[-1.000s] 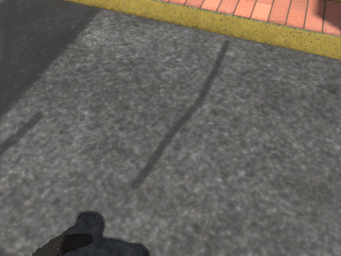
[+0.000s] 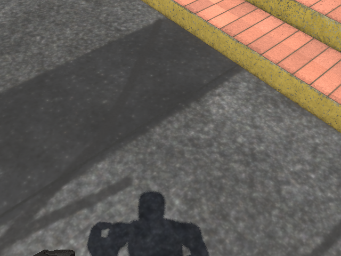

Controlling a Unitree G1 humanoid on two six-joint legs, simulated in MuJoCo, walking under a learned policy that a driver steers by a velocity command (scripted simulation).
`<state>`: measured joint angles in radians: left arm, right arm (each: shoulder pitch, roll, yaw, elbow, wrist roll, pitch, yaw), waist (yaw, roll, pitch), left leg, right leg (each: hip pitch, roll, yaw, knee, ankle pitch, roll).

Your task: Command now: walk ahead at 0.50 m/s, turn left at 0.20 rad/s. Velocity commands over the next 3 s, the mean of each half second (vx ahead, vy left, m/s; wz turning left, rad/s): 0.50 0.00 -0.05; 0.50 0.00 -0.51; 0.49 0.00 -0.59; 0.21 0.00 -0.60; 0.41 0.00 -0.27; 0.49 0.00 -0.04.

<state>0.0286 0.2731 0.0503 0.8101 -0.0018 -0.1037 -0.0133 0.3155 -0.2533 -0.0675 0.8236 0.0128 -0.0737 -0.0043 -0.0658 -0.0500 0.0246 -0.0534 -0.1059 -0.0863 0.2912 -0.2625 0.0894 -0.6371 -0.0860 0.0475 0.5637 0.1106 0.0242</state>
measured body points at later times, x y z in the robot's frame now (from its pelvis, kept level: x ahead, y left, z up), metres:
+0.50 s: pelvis +0.29 -0.04 +0.00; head +0.32 -0.05 +0.45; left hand +0.29 +0.23 -0.12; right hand +0.50 -0.29 -0.09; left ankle +0.46 +0.12 -0.70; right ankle +0.23 -0.14 -0.74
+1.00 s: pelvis +0.54 -0.04 +0.00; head +0.57 -0.05 +0.45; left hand +0.81 +0.13 -0.09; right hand +0.46 -0.32 -0.13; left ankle +0.50 +0.10 -0.74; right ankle +0.64 -0.24 -0.69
